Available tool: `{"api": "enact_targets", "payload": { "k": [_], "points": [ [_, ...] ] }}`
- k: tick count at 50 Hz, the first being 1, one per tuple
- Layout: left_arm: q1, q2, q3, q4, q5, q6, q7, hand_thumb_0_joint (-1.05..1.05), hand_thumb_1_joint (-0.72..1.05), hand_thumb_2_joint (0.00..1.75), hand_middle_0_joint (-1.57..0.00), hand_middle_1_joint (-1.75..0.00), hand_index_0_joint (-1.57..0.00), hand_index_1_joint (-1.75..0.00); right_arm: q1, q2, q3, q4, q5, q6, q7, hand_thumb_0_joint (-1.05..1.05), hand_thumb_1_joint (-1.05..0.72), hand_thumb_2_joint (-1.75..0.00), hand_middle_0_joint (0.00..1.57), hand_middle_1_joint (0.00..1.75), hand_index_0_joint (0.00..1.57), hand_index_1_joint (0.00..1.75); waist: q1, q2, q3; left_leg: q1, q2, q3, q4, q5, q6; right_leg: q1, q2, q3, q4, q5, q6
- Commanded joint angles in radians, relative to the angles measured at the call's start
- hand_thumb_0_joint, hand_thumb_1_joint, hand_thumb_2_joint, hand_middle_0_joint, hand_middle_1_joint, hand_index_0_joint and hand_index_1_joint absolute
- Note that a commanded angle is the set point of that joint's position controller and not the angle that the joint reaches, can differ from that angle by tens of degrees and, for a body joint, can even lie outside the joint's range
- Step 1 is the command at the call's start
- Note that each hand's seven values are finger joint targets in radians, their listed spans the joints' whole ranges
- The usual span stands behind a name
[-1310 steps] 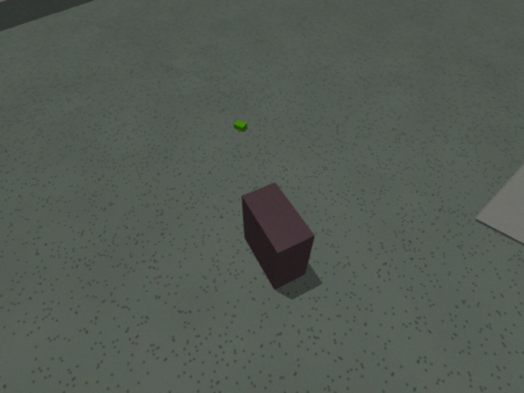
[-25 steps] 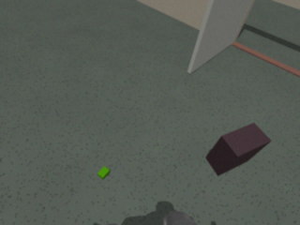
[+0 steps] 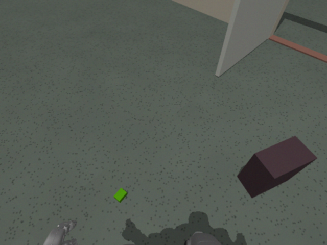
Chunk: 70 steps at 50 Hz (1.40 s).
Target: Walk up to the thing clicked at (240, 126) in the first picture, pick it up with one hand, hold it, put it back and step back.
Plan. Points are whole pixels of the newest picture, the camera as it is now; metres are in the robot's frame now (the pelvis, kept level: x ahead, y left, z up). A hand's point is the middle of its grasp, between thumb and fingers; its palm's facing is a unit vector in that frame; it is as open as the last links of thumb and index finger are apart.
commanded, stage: walk up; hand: left
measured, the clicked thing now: (120, 195) +0.45 +0.26 -0.74
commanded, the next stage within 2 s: none
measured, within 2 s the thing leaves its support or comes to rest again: neither
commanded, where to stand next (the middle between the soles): +0.08 -0.01 m, yaw +1 degrees
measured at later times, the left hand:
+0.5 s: hand out of the picture +0.08 +0.26 -0.14, palm faces +0.04 -0.94 -0.33, open 7.4 cm
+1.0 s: hand out of the picture +0.11 +0.24 -0.13, palm faces +0.05 -0.95 -0.32, open 7.4 cm
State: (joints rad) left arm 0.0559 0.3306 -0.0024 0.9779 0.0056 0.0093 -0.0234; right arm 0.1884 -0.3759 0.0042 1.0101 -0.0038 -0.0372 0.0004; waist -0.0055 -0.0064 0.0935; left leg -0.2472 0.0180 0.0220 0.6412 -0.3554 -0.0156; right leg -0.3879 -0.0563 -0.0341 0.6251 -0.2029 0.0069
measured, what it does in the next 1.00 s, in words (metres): stands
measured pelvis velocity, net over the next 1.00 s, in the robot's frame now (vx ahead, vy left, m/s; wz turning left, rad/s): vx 0.03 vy -0.01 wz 0.04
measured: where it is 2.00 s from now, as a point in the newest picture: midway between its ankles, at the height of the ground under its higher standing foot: outside the picture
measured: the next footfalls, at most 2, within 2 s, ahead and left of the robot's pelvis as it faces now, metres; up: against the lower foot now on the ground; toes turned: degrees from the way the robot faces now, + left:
right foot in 1.74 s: -0.03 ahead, -0.15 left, +0.00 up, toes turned -1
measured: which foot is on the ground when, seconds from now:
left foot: down 0.00-1.00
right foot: down 0.00-1.00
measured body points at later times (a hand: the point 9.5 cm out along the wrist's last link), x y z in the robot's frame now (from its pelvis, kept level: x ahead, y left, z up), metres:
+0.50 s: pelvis +0.02 +0.00 +0.02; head +0.03 +0.00 +0.47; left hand +0.08 +0.30 -0.11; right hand +0.13 -0.30 -0.10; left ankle -0.01 +0.13 -0.72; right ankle +0.08 -0.13 -0.72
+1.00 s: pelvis +0.03 -0.01 +0.02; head +0.04 -0.01 +0.47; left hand +0.11 +0.29 -0.11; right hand +0.12 -0.31 -0.11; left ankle -0.01 +0.13 -0.72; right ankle +0.08 -0.13 -0.72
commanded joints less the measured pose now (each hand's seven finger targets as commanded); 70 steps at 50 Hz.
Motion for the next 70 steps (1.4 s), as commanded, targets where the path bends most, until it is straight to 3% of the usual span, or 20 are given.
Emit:
{"api": "enact_targets", "payload": {
  "k": [1,4,5,12,17,22,31,43,53,55,56,58,61,62,64,65,67,68,69,70],
  "points": [
    [-0.043,0.239,0.065,-0.007,-0.006,-0.031,0.015,0.00,0.90,0.90,-0.20,-0.30,-0.20,-0.30,-0.010,-0.224,-0.043,0.003,-0.002,-0.021,-0.013,0.00,-0.90,-0.90,0.20,0.30,0.20,0.30,0.015,-0.028,-0.114,-0.064,0.094,-0.121,-0.242,0.070,0.062,0.192,-0.095,0.145,-0.194,-0.029,-0.061],
    [-0.047,0.228,0.057,0.026,-0.012,-0.038,0.015,0.00,0.90,0.90,-0.20,-0.30,-0.20,-0.30,-0.043,-0.224,-0.038,0.027,0.001,-0.028,-0.013,0.00,-0.90,-0.90,0.20,0.30,0.20,0.30,0.018,0.013,-0.158,0.008,0.104,-0.113,-0.253,0.241,0.054,0.243,-0.091,0.102,-0.186,0.178,-0.054],
    [-0.050,0.225,0.056,0.040,-0.015,-0.037,0.015,0.00,0.90,0.90,-0.20,-0.30,-0.20,-0.30,-0.060,-0.222,-0.037,0.031,0.001,-0.027,-0.013,0.00,-0.90,-0.90,0.20,0.30,0.20,0.30,0.022,0.019,-0.146,0.000,0.106,-0.116,-0.263,0.251,0.053,0.254,-0.085,0.090,-0.192,0.187,-0.046],
    [-0.059,0.216,0.047,0.094,-0.014,-0.029,0.012,0.00,0.90,0.90,-0.20,-0.30,-0.20,-0.30,-0.116,-0.219,-0.039,0.062,0.002,-0.013,-0.013,0.00,-0.90,-0.90,0.20,0.30,0.20,0.30,0.023,0.035,-0.133,0.031,0.117,-0.116,-0.329,0.192,0.049,0.276,-0.083,0.075,-0.259,0.110,-0.032],
    [-0.056,0.219,0.046,0.123,-0.012,-0.030,0.011,0.00,0.90,0.90,-0.20,-0.30,-0.20,-0.30,-0.138,-0.217,-0.038,0.073,0.003,-0.009,-0.012,0.00,-0.90,-0.90,0.20,0.30,0.20,0.30,0.022,0.026,-0.130,0.060,0.117,-0.110,-0.351,0.233,0.044,0.284,-0.087,0.071,-0.285,0.145,-0.020],
    [-0.054,0.224,0.050,0.136,-0.005,-0.031,0.013,0.00,0.90,0.90,-0.20,-0.30,-0.20,-0.30,-0.149,-0.214,-0.040,0.077,0.003,-0.001,-0.009,0.00,-0.90,-0.90,0.20,0.30,0.20,0.30,0.016,0.004,-0.111,0.073,0.111,-0.107,-0.357,0.190,0.045,0.265,-0.087,0.076,-0.326,0.069,-0.014],
    [-0.039,0.225,0.059,0.137,-0.001,-0.034,0.015,0.00,0.90,0.90,-0.20,-0.30,-0.20,-0.30,-0.154,-0.206,-0.040,0.080,0.002,0.003,-0.008,0.00,-0.90,-0.90,0.20,0.30,0.20,0.30,0.020,-0.008,-0.121,0.092,0.105,-0.106,-0.365,0.212,0.039,0.278,-0.091,0.081,-0.345,0.075,-0.011],
    [-0.036,0.214,0.069,0.118,0.001,-0.033,0.018,0.00,0.90,0.90,-0.20,-0.30,-0.20,-0.30,-0.134,-0.194,-0.041,0.077,0.000,0.003,-0.012,0.00,-0.90,-0.90,0.20,0.30,0.20,0.30,0.020,0.003,-0.161,0.087,0.106,-0.102,-0.360,0.289,0.033,0.343,-0.099,0.065,-0.317,0.181,-0.013],
    [-0.051,0.212,0.075,0.106,0.002,-0.028,0.018,0.00,0.90,0.90,-0.20,-0.30,-0.20,-0.30,-0.125,-0.193,-0.041,0.072,-0.003,0.003,-0.014,0.00,-0.90,-0.90,0.20,0.30,0.20,0.30,0.019,0.009,-0.139,0.067,0.104,-0.106,-0.375,0.269,0.030,0.340,-0.093,0.061,-0.314,0.151,-0.014],
    [-0.055,0.212,0.075,0.102,0.003,-0.028,0.018,0.00,0.90,0.90,-0.20,-0.30,-0.20,-0.30,-0.114,-0.195,-0.042,0.072,-0.004,0.003,-0.015,0.00,-0.90,-0.90,0.20,0.30,0.20,0.30,0.015,-0.002,-0.141,0.060,0.104,-0.104,-0.371,0.267,0.030,0.347,-0.094,0.062,-0.317,0.149,-0.016],
    [-0.061,0.273,0.101,0.080,-0.007,-0.004,0.022,0.00,0.90,0.90,-0.20,-0.30,-0.20,-0.30,-0.127,-0.251,-0.061,0.060,0.001,0.019,-0.021,0.00,-0.90,-0.90,0.20,0.30,0.20,0.30,0.015,-0.010,-0.027,-0.016,0.094,-0.104,-0.280,0.470,0.032,0.273,-0.095,0.051,-0.229,0.382,-0.030],
    [-0.025,0.265,0.105,0.050,-0.011,0.007,0.026,0.00,0.90,0.90,-0.20,-0.30,-0.20,-0.30,-0.104,-0.234,-0.064,0.032,0.015,0.027,-0.025,0.00,-0.90,-0.90,0.20,0.30,0.20,0.30,0.014,-0.010,-0.131,0.024,0.090,-0.083,-0.201,0.562,0.035,0.302,-0.105,0.033,-0.179,0.493,-0.056],
    [-0.045,0.279,0.115,0.002,-0.007,0.022,0.024,0.00,0.90,0.90,-0.20,-0.30,-0.20,-0.30,-0.085,-0.221,-0.079,-0.002,0.017,0.040,-0.028,0.00,-0.90,-0.90,0.20,0.30,0.20,0.30,0.006,-0.058,-0.247,0.048,0.033,-0.046,-0.030,0.441,0.038,0.282,-0.168,0.069,-0.174,0.512,-0.127],
    [-0.060,0.288,0.117,-0.017,-0.004,0.027,0.024,0.00,0.90,0.90,-0.20,-0.30,-0.20,-0.30,-0.061,-0.209,-0.080,-0.005,0.016,0.048,-0.029,0.00,-0.90,-0.90,0.20,0.30,0.20,0.30,0.003,-0.112,-0.254,0.047,-0.005,-0.014,0.061,0.314,0.033,0.242,-0.218,0.112,-0.195,0.487,-0.167],
    [-0.134,0.296,0.115,-0.071,0.016,0.037,0.026,0.00,0.90,0.90,-0.20,-0.30,-0.20,-0.30,0.006,-0.198,-0.090,-0.013,0.007,0.070,-0.024,0.00,-0.90,-0.90,0.20,0.30,0.20,0.30,-0.018,-0.211,-0.215,0.049,-0.045,-0.011,0.277,-0.157,0.051,0.065,-0.323,0.198,-0.243,0.327,-0.245],
    [-0.160,0.293,0.115,-0.091,0.026,0.043,0.024,0.00,0.90,0.90,-0.20,-0.30,-0.20,-0.30,0.042,-0.195,-0.097,-0.017,0.004,0.079,-0.020,0.00,-0.90,-0.90,0.20,0.30,0.20,0.30,-0.030,-0.219,-0.179,0.064,-0.021,-0.054,0.338,-0.233,0.064,-0.044,-0.336,0.203,-0.246,0.226,-0.252],
    [-0.195,0.288,0.109,-0.122,0.040,0.049,0.029,0.00,0.90,0.90,-0.20,-0.30,-0.20,-0.30,0.103,-0.195,-0.107,-0.027,0.009,0.079,-0.013,0.00,-0.90,-0.90,0.20,0.30,0.20,0.30,-0.056,-0.232,-0.148,0.052,0.004,-0.077,0.242,-0.176,0.071,-0.072,-0.289,0.167,-0.163,0.203,-0.213],
    [-0.189,0.273,0.103,-0.123,0.038,0.051,0.028,0.00,0.90,0.90,-0.20,-0.30,-0.20,-0.30,0.125,-0.198,-0.112,-0.022,0.002,0.069,-0.012,0.00,-0.90,-0.90,0.20,0.30,0.20,0.30,-0.062,-0.187,-0.156,0.044,0.006,-0.050,0.079,-0.071,0.064,-0.035,-0.237,0.132,-0.087,0.149,-0.169],
    [-0.176,0.247,0.096,-0.123,0.031,0.060,0.025,0.00,0.90,0.90,-0.20,-0.30,-0.20,-0.30,0.129,-0.210,-0.120,-0.016,-0.015,0.056,-0.013,0.00,-0.90,-0.90,0.20,0.30,0.20,0.30,-0.061,-0.082,-0.139,0.023,0.025,-0.073,-0.112,0.011,0.054,-0.029,-0.156,0.095,0.022,-0.023,-0.126],
    [-0.119,0.203,0.091,-0.134,0.018,0.069,0.022,0.00,0.90,0.90,-0.20,-0.30,-0.20,-0.30,0.098,-0.292,-0.139,-0.038,-0.046,0.042,-0.018,0.00,-0.90,-0.90,0.20,0.30,0.20,0.30,-0.035,0.176,-0.106,0.013,0.182,-0.373,-0.313,0.098,0.090,-0.133,0.008,0.065,0.221,-0.247,-0.067]
  ]
}}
